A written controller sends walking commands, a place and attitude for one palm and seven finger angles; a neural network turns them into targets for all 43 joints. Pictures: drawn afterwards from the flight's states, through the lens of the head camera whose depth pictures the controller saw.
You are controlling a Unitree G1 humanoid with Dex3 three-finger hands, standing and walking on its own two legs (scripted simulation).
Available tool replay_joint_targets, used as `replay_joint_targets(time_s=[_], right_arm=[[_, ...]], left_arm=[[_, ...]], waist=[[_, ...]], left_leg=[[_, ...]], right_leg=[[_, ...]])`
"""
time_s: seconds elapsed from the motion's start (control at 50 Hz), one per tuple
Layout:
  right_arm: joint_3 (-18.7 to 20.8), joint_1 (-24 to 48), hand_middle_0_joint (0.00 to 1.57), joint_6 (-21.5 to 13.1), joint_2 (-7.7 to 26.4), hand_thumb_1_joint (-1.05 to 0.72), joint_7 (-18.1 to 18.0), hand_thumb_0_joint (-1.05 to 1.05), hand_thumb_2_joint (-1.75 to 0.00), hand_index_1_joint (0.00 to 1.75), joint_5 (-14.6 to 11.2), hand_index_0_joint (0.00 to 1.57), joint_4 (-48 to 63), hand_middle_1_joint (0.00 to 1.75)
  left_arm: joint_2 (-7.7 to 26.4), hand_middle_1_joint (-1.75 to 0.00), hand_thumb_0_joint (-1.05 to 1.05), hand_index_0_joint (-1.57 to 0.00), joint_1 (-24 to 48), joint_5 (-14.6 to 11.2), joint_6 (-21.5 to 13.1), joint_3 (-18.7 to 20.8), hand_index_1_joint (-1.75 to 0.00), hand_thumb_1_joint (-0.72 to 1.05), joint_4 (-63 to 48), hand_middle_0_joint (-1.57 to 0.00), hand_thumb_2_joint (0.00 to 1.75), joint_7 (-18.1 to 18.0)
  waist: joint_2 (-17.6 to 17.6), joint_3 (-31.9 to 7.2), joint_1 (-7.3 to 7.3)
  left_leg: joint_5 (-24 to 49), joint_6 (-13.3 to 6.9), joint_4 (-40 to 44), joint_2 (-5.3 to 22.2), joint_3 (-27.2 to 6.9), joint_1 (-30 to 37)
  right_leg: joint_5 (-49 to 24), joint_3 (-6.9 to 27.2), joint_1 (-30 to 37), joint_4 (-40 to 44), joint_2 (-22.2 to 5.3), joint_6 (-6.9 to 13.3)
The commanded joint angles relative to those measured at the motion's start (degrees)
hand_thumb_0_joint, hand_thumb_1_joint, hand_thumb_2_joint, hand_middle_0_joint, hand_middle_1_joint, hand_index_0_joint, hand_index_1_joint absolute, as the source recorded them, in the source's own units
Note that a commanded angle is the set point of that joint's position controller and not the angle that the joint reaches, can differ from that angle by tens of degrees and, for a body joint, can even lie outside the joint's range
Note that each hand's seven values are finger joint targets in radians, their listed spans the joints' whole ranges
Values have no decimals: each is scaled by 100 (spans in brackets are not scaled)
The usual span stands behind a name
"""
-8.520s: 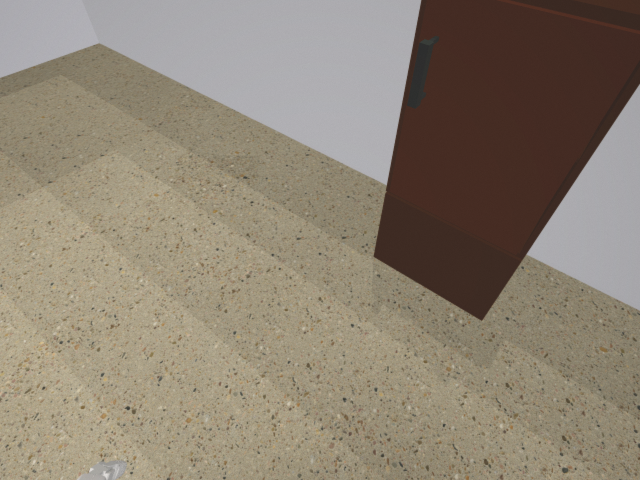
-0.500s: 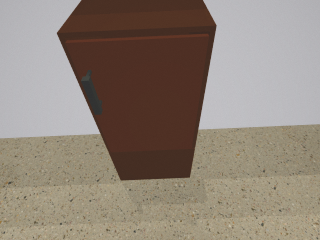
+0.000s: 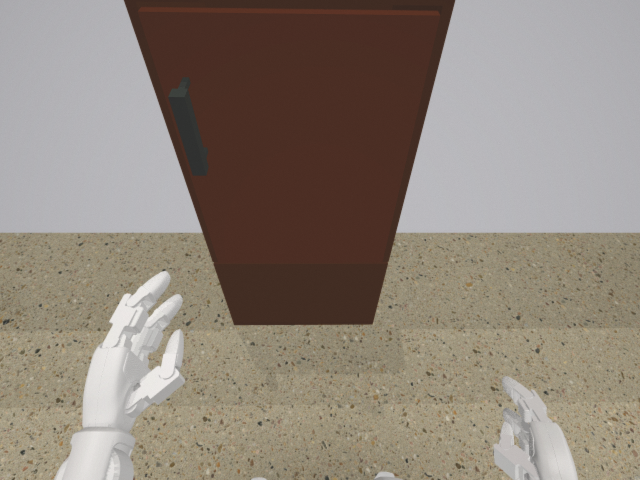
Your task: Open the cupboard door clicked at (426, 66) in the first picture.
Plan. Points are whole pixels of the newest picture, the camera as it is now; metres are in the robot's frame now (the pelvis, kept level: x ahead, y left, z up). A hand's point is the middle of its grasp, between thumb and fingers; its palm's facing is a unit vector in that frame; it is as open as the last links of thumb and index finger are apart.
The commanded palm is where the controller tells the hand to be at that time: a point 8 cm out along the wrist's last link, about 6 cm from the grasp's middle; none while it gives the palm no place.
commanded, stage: raise the hand with hooked fingers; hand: left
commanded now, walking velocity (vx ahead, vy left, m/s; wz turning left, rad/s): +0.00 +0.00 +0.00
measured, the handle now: (193, 128) +0.63 +0.25 +0.09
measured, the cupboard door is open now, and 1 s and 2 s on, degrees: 0 0 0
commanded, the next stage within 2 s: move the hooked fingers beside the handle in 1.82 s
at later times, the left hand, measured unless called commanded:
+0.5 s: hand (132, 376) +0.23 +0.23 +0.03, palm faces +0.03 -1.00 -0.05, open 10.8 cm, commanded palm +0.20 +0.28 +0.04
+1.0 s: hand (90, 324) +0.27 +0.28 +0.07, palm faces +0.09 -0.99 -0.06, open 13.5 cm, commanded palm +0.24 +0.33 +0.08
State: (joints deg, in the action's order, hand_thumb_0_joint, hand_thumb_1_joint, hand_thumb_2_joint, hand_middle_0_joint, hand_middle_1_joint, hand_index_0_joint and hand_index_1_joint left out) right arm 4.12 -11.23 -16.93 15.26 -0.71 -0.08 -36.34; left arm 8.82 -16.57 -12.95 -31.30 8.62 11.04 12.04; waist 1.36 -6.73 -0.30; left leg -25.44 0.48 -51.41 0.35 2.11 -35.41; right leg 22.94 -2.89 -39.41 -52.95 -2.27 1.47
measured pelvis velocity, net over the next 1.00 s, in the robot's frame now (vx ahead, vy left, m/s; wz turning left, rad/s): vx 0.01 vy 0.03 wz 0.02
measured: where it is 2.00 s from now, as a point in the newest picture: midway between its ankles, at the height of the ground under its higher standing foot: outside the picture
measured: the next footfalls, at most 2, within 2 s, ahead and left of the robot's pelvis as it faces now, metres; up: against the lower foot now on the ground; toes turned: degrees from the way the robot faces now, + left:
none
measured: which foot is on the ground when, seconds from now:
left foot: down 0.00-1.00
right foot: down 0.00-1.00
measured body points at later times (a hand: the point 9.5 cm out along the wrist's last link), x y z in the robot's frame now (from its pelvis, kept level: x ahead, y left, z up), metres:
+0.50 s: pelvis -0.02 +0.02 -0.02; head +0.03 +0.03 +0.43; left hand +0.22 +0.28 +0.04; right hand +0.13 -0.19 -0.11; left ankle +0.00 +0.13 -0.69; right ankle +0.03 -0.10 -0.69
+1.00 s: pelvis +0.01 +0.03 +0.00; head +0.06 +0.04 +0.45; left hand +0.26 +0.33 +0.08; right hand +0.20 -0.20 -0.06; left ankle +0.00 +0.13 -0.69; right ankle +0.03 -0.10 -0.69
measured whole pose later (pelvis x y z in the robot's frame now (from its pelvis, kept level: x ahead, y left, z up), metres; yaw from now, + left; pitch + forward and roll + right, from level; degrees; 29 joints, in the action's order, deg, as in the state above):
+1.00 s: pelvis +0.01 +0.03 +0.00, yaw +1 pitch +9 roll -2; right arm -2.7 -13.8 -12.9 14.7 -4.0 -1.9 -30.8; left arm 19.3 -6.6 -17.9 -14.5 18.8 10.6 19.8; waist -1.1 -4.3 0.9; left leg -26.9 -1.4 -52.5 0.5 -0.5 -34.6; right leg 22.2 -5.3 -35.0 -48.5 -1.9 -0.3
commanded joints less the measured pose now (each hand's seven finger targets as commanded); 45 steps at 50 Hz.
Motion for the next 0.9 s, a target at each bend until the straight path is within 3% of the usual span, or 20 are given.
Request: replay_joint_targets(time_s=[0.0,0.06,0.1,0.14,0.16,0.2,0.26,0.3,0.36,0.4,0.46,0.52,0.56,0.62,0.68,0.72,0.78,0.88], right_arm=[[136,537,20,-140,698,-90,76,0,-90,30,-136,20,1738,30],[40,431,20,30,690,-90,-87,0,-90,30,-191,20,2081,30],[-7,127,20,87,596,-90,-155,0,-90,30,-170,20,2037,30],[-81,-32,20,88,559,-90,-219,0,-90,30,-114,20,1938,30],[-142,-52,20,100,607,-90,-252,0,-90,30,-65,20,1858,30],[-200,-92,20,50,595,-90,-289,0,-90,30,-77,20,1676,30],[-289,-38,20,17,670,-90,-330,0,-90,30,-109,20,1526,30],[-301,-14,20,11,648,-90,-350,0,-90,30,-166,20,1527,30],[-343,105,20,47,618,-90,-375,0,-90,30,-189,20,1565,30],[-326,69,20,18,587,-90,-365,0,-90,30,-169,20,1557,30],[-325,24,20,-31,591,-90,-331,0,-90,30,-131,20,1504,30],[-294,-116,20,-83,656,-90,-289,0,-90,30,-117,20,1412,30],[-269,-163,20,-75,731,-90,-301,0,-90,30,-121,20,1387,30],[-238,-223,20,-82,768,-90,-331,0,-90,30,-166,20,1369,30],[-240,-280,20,-63,780,-90,-354,0,-90,30,-160,20,1362,30],[-245,-310,20,-37,768,-90,-360,0,-90,30,-166,20,1341,30],[-271,-272,20,19,776,-90,-374,0,-90,30,-180,20,1308,30],[-297,-274,20,86,783,-90,-398,0,-90,30,-203,20,1283,30]], left_arm=[[741,-53,0,-22,-723,-404,-222,448,-53,55,-693,-22,75,876],[959,-57,0,-23,206,-499,367,515,-57,48,-1686,-23,72,588],[956,-60,0,-23,516,-357,375,435,-60,43,-2459,-23,70,268],[1000,-63,0,-24,931,-143,254,284,-63,39,-3039,-24,68,9],[1098,-64,0,-24,1260,-85,218,247,-64,36,-3150,-24,67,-56],[996,-68,0,-24,1122,-10,220,82,-68,32,-2868,-24,65,-16],[1172,-72,0,-25,991,-76,534,220,-72,25,-2168,-25,62,226],[1302,-75,0,-25,825,-175,860,448,-75,20,-1946,-25,60,365],[1449,-80,0,-25,570,-380,1311,818,-80,13,-1624,-25,57,428],[1505,-82,0,-26,625,-438,1320,988,-82,8,-1912,-26,55,346],[1457,-87,0,-26,559,-467,1155,1002,-87,1,-1927,-26,52,228],[1346,-92,0,-27,654,-394,937,863,-92,-6,-1854,-27,49,189],[1476,-94,0,-27,764,-404,895,946,-94,-10,-1671,-27,47,232],[1582,-99,0,-28,976,-405,876,1020,-99,-17,-1752,-28,44,326],[1836,-103,0,-28,1142,-431,912,1207,-103,-24,-1934,-28,41,370],[1821,-107,0,-29,1085,-493,960,1278,-107,-29,-1788,-29,39,390],[1882,-111,0,-29,1412,-538,1042,1311,-111,-36,-1660,-29,36,477],[2026,-118,0,-30,1733,-579,1245,1415,-118,-48,-1396,-30,31,710]], waist=[[137,-832,488],[160,-891,232],[-396,-976,94],[-542,-1126,-76],[-392,-1039,-216],[-710,-996,-267],[-615,-867,-223],[-596,-1086,-63],[-399,-1057,149],[-364,-1278,200],[-249,-1106,196],[-392,-901,70],[-71,-773,24],[-482,-929,39],[-641,-1196,83],[-489,-1095,70],[-657,-959,37],[-757,-1072,51]], left_leg=[[113,-88,-252,-377,128,-1211],[-333,-173,-304,-286,-92,-1284],[-242,-202,-330,-190,-152,-984],[0,-232,-359,-108,-268,-733],[-3,-242,-402,-60,-377,-756],[62,-225,-401,-52,-422,-669],[-1,-198,-246,-56,-511,-765],[-9,-167,-76,-89,-477,-734],[184,-144,196,-107,-479,-717],[451,-138,325,-91,-476,-516],[715,-119,420,-62,-496,-389],[687,-95,483,-48,-480,-284],[592,-109,509,-39,-502,-344],[675,-89,603,-48,-460,-88],[1157,-69,644,-39,-469,188],[1287,-56,689,-27,-469,257],[1466,-43,729,-30,-449,370],[1865,-28,810,-20,-433,660]], right_leg=[[683,554,328,286,18,45],[1530,662,42,425,105,-15],[1268,592,-32,416,135,-12],[716,406,-101,248,202,1],[630,297,-268,135,266,5],[432,208,-350,96,274,18],[457,88,-205,170,310,20],[539,116,135,339,262,-7],[492,84,578,554,265,0],[202,-1,755,534,252,-20],[-79,-107,755,504,292,6],[-109,-161,538,504,275,-6],[-16,-159,541,551,294,-8],[-132,-128,622,602,267,2],[-598,-138,902,585,274,22],[-759,-171,945,640,290,5],[-976,-158,998,694,308,14],[-1389,-147,1241,811,321,16]])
